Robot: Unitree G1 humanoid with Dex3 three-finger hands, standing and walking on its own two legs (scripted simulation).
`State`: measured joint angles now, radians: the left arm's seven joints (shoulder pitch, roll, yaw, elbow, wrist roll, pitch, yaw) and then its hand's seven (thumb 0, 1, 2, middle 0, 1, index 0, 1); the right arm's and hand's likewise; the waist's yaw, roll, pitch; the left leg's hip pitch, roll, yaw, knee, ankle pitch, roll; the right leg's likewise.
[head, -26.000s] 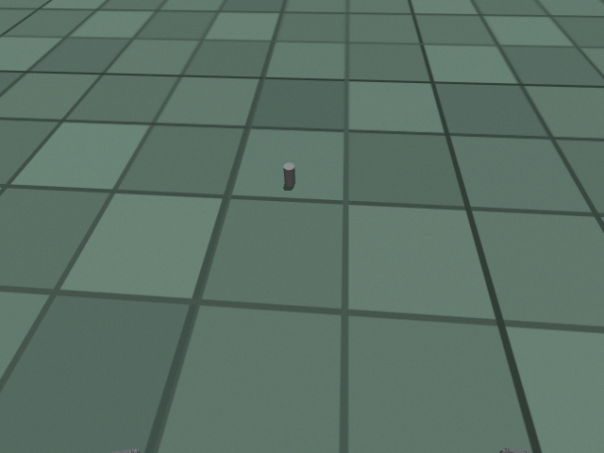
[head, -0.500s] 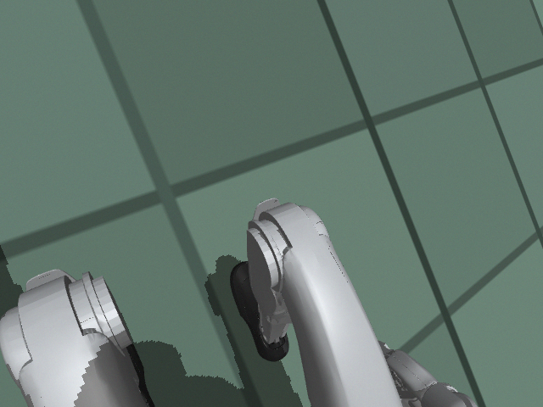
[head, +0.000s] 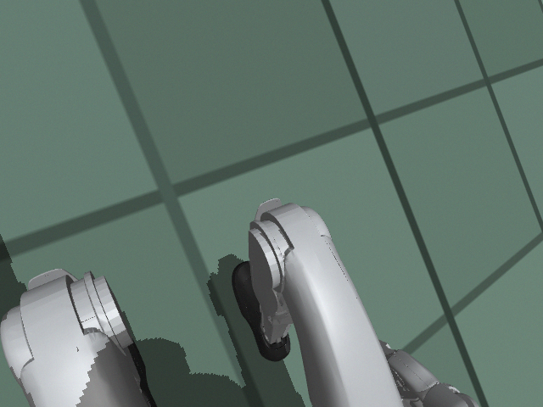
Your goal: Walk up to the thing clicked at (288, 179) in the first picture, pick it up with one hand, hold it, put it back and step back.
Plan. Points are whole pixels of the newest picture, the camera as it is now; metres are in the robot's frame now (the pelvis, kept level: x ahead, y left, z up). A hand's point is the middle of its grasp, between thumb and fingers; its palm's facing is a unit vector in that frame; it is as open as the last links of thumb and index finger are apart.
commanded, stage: withdraw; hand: left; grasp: from above
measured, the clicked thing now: out of the picture +0.46 +0.32 -0.25
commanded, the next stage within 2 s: home in 0.82 s
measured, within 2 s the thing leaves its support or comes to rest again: neither
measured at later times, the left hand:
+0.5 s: hand out of the picture +0.43 +0.34 -0.03, palm faces -0.47 -0.12 -0.87, open 14.0 cm
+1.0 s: hand out of the picture +0.45 +0.33 -0.09, palm faces -0.35 -0.06 -0.93, open 13.5 cm
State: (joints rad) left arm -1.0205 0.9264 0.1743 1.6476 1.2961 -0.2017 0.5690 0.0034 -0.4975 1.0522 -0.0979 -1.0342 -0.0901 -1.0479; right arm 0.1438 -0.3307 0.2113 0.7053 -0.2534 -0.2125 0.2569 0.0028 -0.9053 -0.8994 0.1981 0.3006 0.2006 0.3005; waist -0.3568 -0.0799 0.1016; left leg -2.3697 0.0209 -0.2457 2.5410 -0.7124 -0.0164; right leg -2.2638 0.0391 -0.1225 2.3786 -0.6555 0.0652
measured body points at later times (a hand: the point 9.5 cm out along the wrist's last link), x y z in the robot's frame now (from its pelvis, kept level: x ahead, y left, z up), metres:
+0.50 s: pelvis -0.01 -0.01 +0.08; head +0.20 +0.07 +0.47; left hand +0.45 +0.35 +0.02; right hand +0.11 -0.27 -0.03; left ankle +0.06 +0.13 -0.27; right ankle +0.11 -0.13 -0.27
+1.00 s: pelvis -0.01 +0.00 +0.04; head +0.22 +0.08 +0.42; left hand +0.47 +0.33 -0.04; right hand +0.04 -0.26 -0.07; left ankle +0.06 +0.13 -0.27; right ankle +0.11 -0.13 -0.27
